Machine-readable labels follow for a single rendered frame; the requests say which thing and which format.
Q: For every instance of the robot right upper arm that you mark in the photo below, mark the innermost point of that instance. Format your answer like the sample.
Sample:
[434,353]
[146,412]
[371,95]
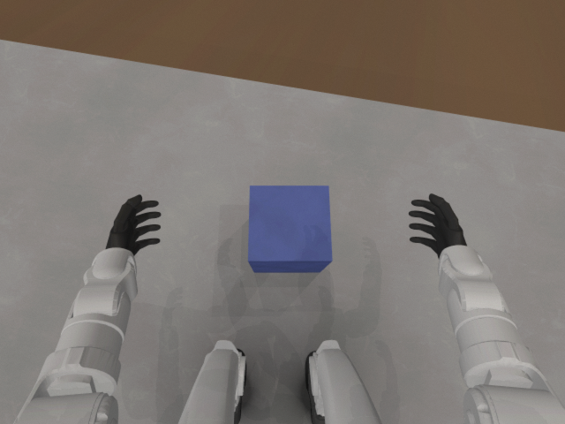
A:
[491,404]

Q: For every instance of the left robot forearm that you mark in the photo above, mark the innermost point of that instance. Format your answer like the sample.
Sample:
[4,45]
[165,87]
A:
[86,356]

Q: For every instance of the left robot thigh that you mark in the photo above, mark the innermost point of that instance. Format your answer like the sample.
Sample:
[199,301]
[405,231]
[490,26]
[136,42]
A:
[219,383]

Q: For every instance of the right robot hand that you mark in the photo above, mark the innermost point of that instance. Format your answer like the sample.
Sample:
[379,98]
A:
[447,231]

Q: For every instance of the robot left upper arm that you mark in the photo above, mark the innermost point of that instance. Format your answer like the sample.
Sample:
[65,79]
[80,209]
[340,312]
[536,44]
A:
[88,408]

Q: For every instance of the left robot hand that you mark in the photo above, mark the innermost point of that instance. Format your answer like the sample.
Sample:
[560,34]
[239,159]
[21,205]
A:
[124,232]

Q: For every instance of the right robot forearm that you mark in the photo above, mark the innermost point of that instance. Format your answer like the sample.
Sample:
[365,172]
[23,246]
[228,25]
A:
[492,352]

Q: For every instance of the carton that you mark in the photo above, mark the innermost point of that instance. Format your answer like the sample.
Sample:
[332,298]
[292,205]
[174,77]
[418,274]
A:
[289,228]

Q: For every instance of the robot right shin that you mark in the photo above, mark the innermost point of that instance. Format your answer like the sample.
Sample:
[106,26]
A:
[329,344]

